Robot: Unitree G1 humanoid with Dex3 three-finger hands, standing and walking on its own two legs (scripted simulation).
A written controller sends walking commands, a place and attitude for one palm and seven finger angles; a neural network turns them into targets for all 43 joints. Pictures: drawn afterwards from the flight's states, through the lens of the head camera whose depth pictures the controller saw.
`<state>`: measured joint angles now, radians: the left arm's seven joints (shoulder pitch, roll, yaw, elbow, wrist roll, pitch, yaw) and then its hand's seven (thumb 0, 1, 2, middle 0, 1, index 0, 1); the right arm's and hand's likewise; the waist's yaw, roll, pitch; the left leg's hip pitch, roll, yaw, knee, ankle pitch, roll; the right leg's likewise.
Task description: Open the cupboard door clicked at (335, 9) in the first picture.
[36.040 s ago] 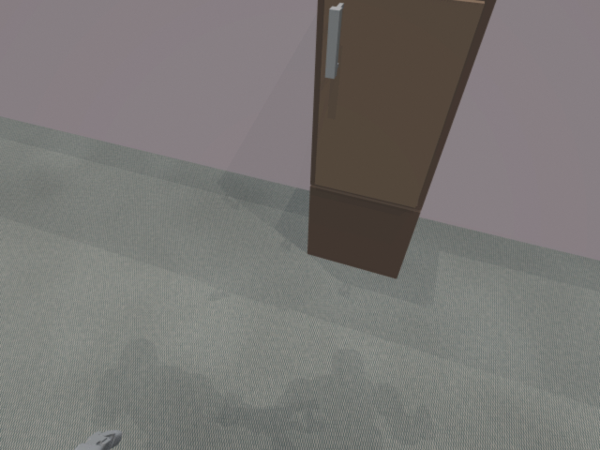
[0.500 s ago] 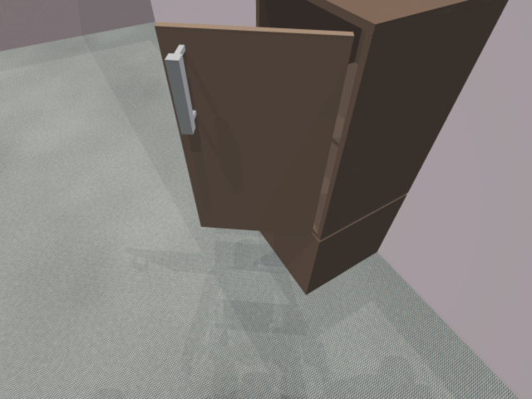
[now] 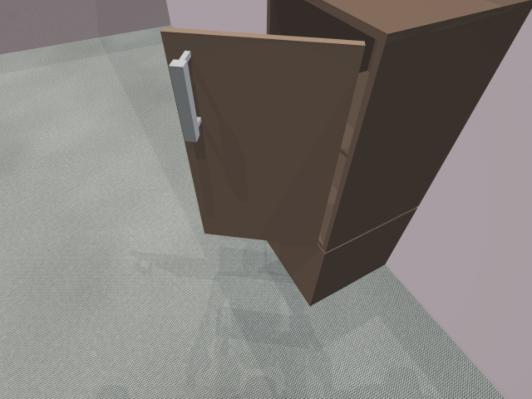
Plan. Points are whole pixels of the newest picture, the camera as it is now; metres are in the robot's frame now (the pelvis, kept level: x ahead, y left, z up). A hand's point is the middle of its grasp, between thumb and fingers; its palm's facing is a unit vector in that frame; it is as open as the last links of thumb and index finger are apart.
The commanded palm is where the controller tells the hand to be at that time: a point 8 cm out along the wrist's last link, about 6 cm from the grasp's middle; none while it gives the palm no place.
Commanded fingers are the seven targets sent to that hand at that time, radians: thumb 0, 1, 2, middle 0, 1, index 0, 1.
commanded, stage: come to a stop and stand still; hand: left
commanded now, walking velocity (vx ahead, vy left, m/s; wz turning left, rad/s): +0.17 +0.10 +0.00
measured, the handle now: (189, 97) +0.59 +0.19 +0.15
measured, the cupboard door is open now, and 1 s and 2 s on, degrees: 54 54 54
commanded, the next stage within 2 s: look again from close up in 1.76 s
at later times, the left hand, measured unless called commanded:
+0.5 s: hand out of the picture +0.15 +0.20 -0.16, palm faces +0.01 -0.97 -0.25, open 7.3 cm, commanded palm none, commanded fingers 0.00 0.90 0.90 -0.20 -0.30 -0.20 -0.30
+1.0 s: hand out of the picture +0.06 +0.22 -0.18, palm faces +0.10 -0.97 -0.23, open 7.3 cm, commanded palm none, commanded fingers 0.00 0.90 0.90 -0.20 -0.30 -0.20 -0.30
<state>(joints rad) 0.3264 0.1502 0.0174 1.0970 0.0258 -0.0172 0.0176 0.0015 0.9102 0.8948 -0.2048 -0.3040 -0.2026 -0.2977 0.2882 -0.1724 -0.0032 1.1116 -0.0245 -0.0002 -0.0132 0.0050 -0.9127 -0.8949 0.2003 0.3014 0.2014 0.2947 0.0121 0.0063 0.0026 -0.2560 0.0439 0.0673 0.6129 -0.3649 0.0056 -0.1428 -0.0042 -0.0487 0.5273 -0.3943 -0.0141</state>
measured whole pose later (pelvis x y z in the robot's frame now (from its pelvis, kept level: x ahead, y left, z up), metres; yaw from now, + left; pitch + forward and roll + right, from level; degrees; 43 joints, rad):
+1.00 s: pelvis +0.04 +0.02 +0.00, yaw +1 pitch +0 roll +0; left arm 0.27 0.22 0.06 0.99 0.03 0.04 0.03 0.00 0.91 0.89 -0.21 -0.30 -0.20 -0.30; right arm 0.19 -0.17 -0.04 0.97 -0.02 0.01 -0.01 0.00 -0.91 -0.90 0.20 0.30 0.20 0.29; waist 0.04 -0.06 0.03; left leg -0.24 0.00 0.05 0.56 -0.32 0.00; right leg -0.37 -0.06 -0.08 0.61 -0.27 -0.01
